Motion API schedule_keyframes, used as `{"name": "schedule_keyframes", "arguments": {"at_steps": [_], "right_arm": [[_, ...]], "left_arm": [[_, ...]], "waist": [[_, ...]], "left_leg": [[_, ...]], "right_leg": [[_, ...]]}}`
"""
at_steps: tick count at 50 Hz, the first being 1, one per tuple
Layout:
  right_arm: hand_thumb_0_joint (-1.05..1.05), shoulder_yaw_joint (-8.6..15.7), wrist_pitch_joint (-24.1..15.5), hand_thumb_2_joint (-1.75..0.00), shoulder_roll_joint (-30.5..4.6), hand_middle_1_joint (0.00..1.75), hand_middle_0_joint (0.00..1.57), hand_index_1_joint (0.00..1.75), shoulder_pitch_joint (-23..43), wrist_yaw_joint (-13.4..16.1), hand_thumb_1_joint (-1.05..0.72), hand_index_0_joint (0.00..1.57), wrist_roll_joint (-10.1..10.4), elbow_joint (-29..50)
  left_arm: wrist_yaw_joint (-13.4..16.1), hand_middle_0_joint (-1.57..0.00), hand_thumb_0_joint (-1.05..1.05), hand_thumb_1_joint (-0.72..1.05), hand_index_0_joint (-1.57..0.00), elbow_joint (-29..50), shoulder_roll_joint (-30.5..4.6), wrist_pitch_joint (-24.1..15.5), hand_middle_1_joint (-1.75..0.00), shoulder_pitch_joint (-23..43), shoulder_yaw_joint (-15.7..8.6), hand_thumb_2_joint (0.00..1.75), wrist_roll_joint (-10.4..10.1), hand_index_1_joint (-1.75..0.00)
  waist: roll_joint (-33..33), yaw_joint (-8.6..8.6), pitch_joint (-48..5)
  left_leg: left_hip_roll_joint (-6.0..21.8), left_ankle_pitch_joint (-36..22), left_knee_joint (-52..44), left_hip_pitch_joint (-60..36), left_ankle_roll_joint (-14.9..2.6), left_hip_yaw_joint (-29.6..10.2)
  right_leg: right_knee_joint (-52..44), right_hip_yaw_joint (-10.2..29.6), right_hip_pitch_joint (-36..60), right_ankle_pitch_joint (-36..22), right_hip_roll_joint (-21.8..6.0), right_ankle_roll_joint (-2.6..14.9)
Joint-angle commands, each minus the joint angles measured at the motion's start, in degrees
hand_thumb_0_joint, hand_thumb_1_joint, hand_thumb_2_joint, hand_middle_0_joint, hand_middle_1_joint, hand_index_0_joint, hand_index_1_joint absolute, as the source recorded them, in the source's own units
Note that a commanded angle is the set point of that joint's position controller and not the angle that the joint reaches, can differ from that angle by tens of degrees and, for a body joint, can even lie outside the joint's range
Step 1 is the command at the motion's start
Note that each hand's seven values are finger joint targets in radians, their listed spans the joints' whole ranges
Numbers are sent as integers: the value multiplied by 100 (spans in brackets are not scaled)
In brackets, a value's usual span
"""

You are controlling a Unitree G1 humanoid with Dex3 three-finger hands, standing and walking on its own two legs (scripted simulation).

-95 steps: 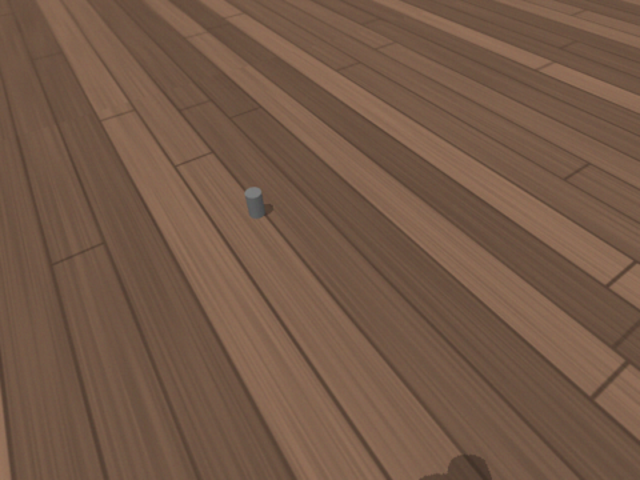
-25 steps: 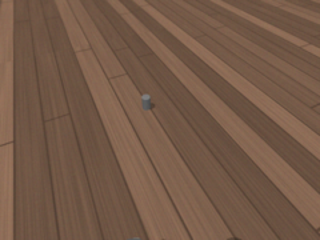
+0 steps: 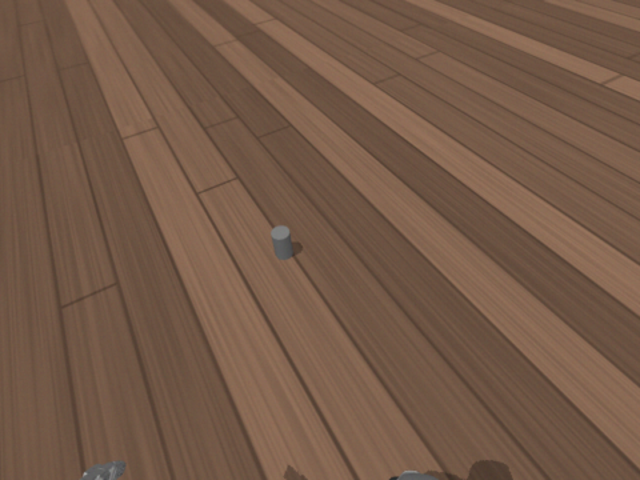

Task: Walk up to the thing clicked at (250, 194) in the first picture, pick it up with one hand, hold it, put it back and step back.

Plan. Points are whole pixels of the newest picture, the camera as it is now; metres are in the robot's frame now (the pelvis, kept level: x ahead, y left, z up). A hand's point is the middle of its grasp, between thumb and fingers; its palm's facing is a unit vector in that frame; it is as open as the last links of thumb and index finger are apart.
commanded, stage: walk up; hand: left
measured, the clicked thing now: (282, 243) +1.07 +0.19 -0.70
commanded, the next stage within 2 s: none
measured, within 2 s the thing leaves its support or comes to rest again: neither
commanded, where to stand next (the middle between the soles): +0.78 -0.01 m, yaw +1 degrees
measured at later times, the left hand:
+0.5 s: hand (146, 438) +0.23 +0.29 -0.16, palm faces -0.01 -0.94 -0.34, open 7.4 cm
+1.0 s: hand (202, 267) +0.51 +0.24 -0.10, palm faces -0.01 -0.91 -0.42, open 7.3 cm
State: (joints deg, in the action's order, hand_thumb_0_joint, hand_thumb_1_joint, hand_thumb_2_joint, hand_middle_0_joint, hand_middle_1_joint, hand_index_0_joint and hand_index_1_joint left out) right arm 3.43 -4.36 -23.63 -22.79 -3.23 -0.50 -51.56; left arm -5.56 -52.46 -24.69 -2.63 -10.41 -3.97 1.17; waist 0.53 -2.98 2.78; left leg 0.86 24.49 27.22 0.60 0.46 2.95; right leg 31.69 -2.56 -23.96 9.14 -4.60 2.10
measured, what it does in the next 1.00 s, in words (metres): walks ahead: left foot, then right foot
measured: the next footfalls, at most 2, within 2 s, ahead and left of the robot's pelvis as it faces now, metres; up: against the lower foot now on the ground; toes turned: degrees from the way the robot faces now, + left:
left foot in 0.40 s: +0.34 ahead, +0.13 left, +0.00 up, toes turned +8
right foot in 0.84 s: +0.51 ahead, -0.15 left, +0.00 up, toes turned -5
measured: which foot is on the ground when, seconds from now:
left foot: down 0.00-0.02, up 0.04-0.38, down 0.40-0.86, up 0.88-1.00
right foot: down 0.00-0.42, up 0.44-0.82, down 0.84-1.00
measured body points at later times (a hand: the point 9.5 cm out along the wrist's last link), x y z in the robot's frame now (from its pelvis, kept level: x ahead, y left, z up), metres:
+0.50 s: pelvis +0.22 +0.02 -0.01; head +0.24 +0.04 +0.44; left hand +0.23 +0.34 -0.14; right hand +0.34 -0.31 -0.09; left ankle +0.30 +0.12 -0.73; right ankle +0.15 -0.12 -0.67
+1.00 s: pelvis +0.42 -0.04 +0.00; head +0.44 -0.07 +0.45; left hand +0.51 +0.29 -0.08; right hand +0.47 -0.36 -0.13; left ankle +0.39 +0.11 -0.66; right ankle +0.47 -0.15 -0.73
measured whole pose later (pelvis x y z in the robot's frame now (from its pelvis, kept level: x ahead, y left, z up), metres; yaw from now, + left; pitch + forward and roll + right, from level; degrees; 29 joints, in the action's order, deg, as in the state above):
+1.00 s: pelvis +0.42 -0.04 +0.00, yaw +1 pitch -3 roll +1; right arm 2.5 -2.5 -25.4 -18.3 -2.4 0.2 -50.9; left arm -2.9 -48.1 -22.7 -5.1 -14.6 -2.6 -0.1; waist 3.8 0.1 4.5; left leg 2.6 23.2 60.9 23.1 -1.8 0.8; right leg 33.7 -4.4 -17.4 13.7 -3.1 1.4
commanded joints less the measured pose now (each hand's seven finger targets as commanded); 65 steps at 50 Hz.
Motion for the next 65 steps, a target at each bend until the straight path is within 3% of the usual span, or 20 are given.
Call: {"name": "schedule_keyframes", "arguments": {"at_steps": [1,3,8,15,19,20,21,22,27,37,41,42,43,44,50,57,61,62,64,65], "right_arm": [[0,103,-163,-90,-702,30,20,30,-23,149,-90,20,61,813],[0,272,-111,-90,-1442,30,20,30,315,239,-90,20,69,559],[0,266,-47,-90,-1177,30,20,30,42,27,-90,20,14,296],[0,322,-86,-90,-982,30,20,30,945,-120,-90,20,-66,598],[0,488,-159,-90,-1253,30,20,30,308,-34,-90,20,-84,394],[0,586,-194,-90,-1570,30,20,30,-382,35,-90,20,-142,233],[0,695,-224,-90,-2066,30,20,30,-634,111,-90,20,-208,334],[0,725,-221,-90,-2253,30,20,30,-451,130,-90,20,-13,515],[0,420,-224,-90,-1513,30,20,30,494,160,-90,20,78,670],[0,448,-212,-90,-1694,30,20,30,541,93,-90,20,32,798],[0,317,-123,-90,-1403,30,20,30,533,119,-90,20,30,827],[0,187,-127,-90,-1043,30,20,30,286,124,-90,20,32,837],[0,56,-122,-90,-703,30,20,30,232,115,-90,20,65,1004],[0,202,-46,-90,-1275,30,20,30,465,197,-90,20,28,859],[0,244,36,-90,-1182,30,20,30,73,66,-90,20,35,387],[0,290,-28,-90,-1047,30,20,30,771,-79,-90,20,-37,614],[0,397,-101,-90,-1141,30,20,30,326,-38,-90,20,-74,444],[0,450,-131,-90,-1294,30,20,30,-15,18,-90,20,-77,350],[0,664,-203,-90,-2178,30,20,30,-646,124,-90,20,-64,473],[0,678,-165,-90,-2122,30,20,30,-440,126,-90,20,76,504]], "left_arm": [[272,-20,0,90,-20,247,-1854,-324,-30,-1541,-630,90,27,-30],[301,-20,0,90,-20,415,-1819,-275,-30,-1056,-566,90,-157,-30],[310,-20,0,90,-20,704,-1329,-330,-30,-440,-372,90,-108,-30],[222,-20,0,90,-20,901,-1449,-340,-30,-537,-370,90,-32,-30],[226,-20,0,90,-20,923,-1300,-280,-30,-481,-218,90,-28,-30],[244,-20,0,90,-20,949,-1034,-263,-30,-620,-125,90,-31,-30],[249,-20,0,90,-20,1004,-577,-240,-30,-902,-12,90,-111,-30],[347,-20,0,90,-20,838,-1208,-180,-30,-1010,-146,90,-108,-30],[289,-20,0,90,-20,352,-1277,-147,-30,-1276,-194,90,-112,-30],[42,-20,0,90,-20,585,-1038,-136,-30,-308,-252,90,-31,-30],[158,-20,0,90,-20,350,-1140,-264,-30,-1074,-356,90,-5,-30],[233,-20,0,90,-20,238,-1444,-325,-30,-1611,-490,90,19,-30],[318,-20,0,90,-20,378,-1996,-366,-30,-1795,-591,90,6,-30],[317,-20,0,90,-20,422,-2100,-331,-30,-1624,-566,90,-76,-30],[387,-20,0,90,-20,749,-1442,-323,-30,-809,-339,90,-128,-30],[329,-20,0,90,-20,980,-1541,-335,-30,-704,-357,90,-59,-30],[320,-20,0,90,-20,985,-1422,-258,-30,-571,-249,90,-46,-30],[333,-20,0,90,-20,995,-1233,-250,-30,-658,-163,90,-47,-30],[362,-20,0,90,-20,1012,-858,-207,-30,-928,-65,90,-132,-30],[452,-20,0,90,-20,893,-1382,-179,-30,-741,-163,90,-75,-30]], "waist": [[-2010,945,-1108],[-736,869,-540],[-997,391,55],[-700,565,15],[-64,37,-245],[818,-315,-579],[2032,-307,-790],[1137,-311,-807],[656,264,3],[643,162,193],[-52,653,-425],[-1070,896,-763],[-2132,908,-754],[-1356,936,-500],[-1098,423,-71],[-890,527,23],[-407,111,-73],[-23,-56,-239],[1714,-300,-450],[874,-236,-319]], "left_leg": [[-280,311,3677,3442,-312,0],[98,115,4438,3771,-314,-857],[421,-642,3054,3017,-164,-537],[363,-1577,826,2253,-72,77],[107,-1357,556,300,-222,240],[414,-368,61,-477,-450,-379],[1978,888,-856,-1093,-908,-3087],[2579,1476,-1478,-680,-1405,-4385],[1687,-751,-1285,980,-1196,-1441],[1413,8,-1329,1353,-1171,-676],[1085,-1665,603,1583,-838,-137],[622,-1559,2173,2217,-614,273],[-155,363,3489,3666,-275,364],[79,705,3966,3850,-262,-272],[435,-536,2951,3087,-129,-393],[417,-1292,1024,2308,-72,-45],[81,-1286,538,867,-210,265],[21,-808,411,195,-303,155],[2327,1078,-1459,-714,-1350,-4110],[2546,636,-1289,-275,-1773,-4233]], "right_leg": [[-1272,3018,3884,1611,-1732,795],[-1690,3376,2914,1664,-2016,1400],[-1787,1162,1407,358,-1098,1090],[-1665,545,1111,793,-956,964],[-366,162,42,764,-701,696],[1229,-148,-369,412,-317,524],[2978,-267,-1594,2090,481,136],[3471,496,-1659,2210,506,150],[2885,697,-869,1101,-188,-27],[623,16,-132,92,-126,-109],[-164,-236,1724,237,290,50],[-661,528,2628,930,-156,224],[-1509,3156,3221,1471,-1646,793],[-1661,3833,2731,1596,-2095,1369],[-1488,1162,1423,-35,-1035,1059],[-1540,795,900,1123,-1106,1045],[-605,407,142,1249,-851,736],[188,185,-223,916,-642,603],[3162,-189,-1958,2106,632,62],[3599,500,-1866,2248,221,101]]}}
